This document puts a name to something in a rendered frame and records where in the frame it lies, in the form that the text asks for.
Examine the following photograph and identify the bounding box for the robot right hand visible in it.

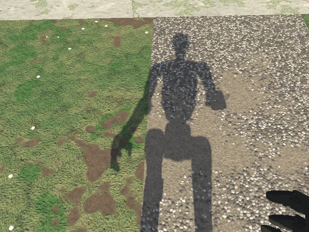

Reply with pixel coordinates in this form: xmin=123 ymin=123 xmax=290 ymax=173
xmin=261 ymin=189 xmax=309 ymax=232

